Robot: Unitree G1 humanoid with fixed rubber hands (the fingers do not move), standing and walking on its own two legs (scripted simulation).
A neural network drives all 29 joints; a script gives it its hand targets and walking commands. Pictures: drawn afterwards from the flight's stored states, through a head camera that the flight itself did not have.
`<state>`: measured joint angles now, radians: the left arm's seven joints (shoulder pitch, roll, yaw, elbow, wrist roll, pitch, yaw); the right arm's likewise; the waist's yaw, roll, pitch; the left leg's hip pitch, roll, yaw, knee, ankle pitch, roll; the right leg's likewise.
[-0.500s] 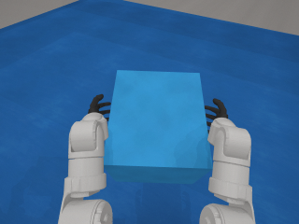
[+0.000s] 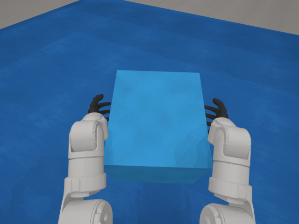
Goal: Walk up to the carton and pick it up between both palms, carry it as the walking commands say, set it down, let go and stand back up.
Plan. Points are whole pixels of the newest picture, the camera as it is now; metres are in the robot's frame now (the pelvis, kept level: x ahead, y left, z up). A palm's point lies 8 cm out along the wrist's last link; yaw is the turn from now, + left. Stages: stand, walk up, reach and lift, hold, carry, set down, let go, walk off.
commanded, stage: carry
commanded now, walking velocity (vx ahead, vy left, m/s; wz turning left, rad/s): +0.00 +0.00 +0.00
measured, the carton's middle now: (156, 129) +0.36 +0.00 +0.05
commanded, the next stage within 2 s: none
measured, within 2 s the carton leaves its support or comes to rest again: neither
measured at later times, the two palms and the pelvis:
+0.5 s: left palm (86, 172) +0.20 +0.15 +0.08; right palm (225, 178) +0.21 -0.15 +0.08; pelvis -0.06 +0.00 -0.02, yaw +1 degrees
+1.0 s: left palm out of the picture +0.03 +0.12 +0.11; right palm out of the picture +0.04 -0.19 +0.10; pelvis -0.23 -0.03 +0.00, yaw +1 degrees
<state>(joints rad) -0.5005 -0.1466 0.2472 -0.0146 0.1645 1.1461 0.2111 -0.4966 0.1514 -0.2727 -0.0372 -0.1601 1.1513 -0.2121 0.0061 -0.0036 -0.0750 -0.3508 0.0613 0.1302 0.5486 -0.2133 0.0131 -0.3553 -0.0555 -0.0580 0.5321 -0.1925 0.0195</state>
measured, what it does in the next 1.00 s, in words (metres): walks backwards: right foot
